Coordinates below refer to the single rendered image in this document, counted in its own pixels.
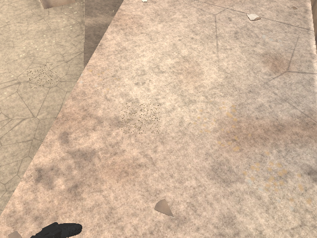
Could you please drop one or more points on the robot left hand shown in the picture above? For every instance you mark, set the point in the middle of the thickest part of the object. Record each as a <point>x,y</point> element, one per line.
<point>61,230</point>

